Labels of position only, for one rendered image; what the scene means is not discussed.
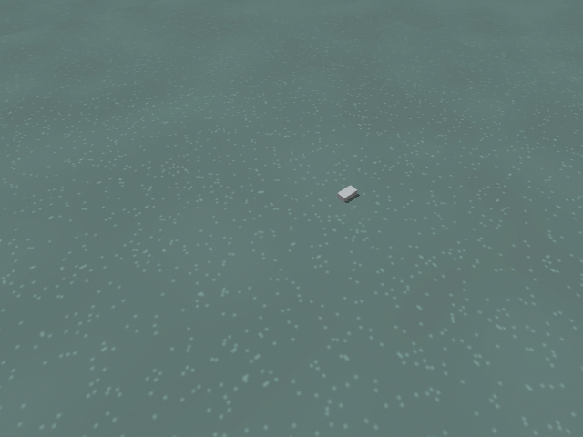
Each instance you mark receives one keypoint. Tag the small box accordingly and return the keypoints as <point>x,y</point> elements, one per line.
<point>346,193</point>

